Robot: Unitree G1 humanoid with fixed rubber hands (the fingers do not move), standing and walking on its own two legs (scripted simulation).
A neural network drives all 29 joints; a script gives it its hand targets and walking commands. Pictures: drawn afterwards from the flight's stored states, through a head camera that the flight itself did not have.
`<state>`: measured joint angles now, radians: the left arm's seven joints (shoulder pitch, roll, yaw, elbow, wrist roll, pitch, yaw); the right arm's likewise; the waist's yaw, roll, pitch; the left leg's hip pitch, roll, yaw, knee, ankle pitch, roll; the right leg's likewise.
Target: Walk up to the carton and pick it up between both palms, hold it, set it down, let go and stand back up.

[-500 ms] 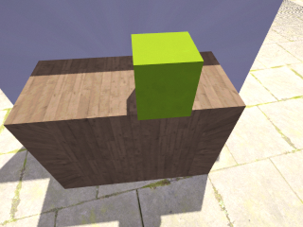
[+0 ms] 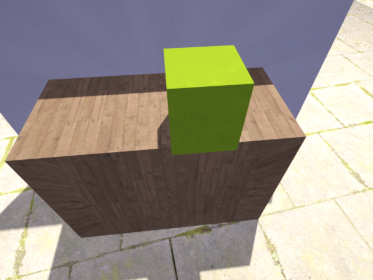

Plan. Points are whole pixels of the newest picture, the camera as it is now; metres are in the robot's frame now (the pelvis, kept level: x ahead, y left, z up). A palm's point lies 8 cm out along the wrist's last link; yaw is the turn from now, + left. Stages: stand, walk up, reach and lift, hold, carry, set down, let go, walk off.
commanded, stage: stand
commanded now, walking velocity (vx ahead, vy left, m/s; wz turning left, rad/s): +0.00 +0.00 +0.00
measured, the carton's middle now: (202, 101) +0.61 -0.01 +0.04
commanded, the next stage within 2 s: walk up in 0.34 s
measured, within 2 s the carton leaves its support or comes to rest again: neither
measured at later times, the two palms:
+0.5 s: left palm out of the picture -0.03 +0.20 -0.15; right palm out of the picture -0.03 -0.20 -0.14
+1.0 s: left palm out of the picture +0.02 +0.13 -0.15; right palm out of the picture +0.08 -0.34 -0.14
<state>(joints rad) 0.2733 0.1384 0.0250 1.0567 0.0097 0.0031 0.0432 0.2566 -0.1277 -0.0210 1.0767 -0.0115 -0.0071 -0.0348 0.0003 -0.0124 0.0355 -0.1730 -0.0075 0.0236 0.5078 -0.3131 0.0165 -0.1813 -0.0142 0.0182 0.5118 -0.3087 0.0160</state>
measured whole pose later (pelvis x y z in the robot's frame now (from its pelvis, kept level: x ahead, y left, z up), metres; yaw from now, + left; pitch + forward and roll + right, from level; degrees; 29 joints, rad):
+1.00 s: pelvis +0.07 -0.09 +0.00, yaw +8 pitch +0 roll -1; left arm 0.37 0.16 0.02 1.07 0.02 -0.04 0.02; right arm 0.34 -0.19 -0.06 1.10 -0.05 -0.01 0.01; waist 0.00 0.01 -0.02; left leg -0.46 0.09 0.02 1.07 -0.41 0.03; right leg -0.16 0.00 -0.15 0.47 -0.31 -0.03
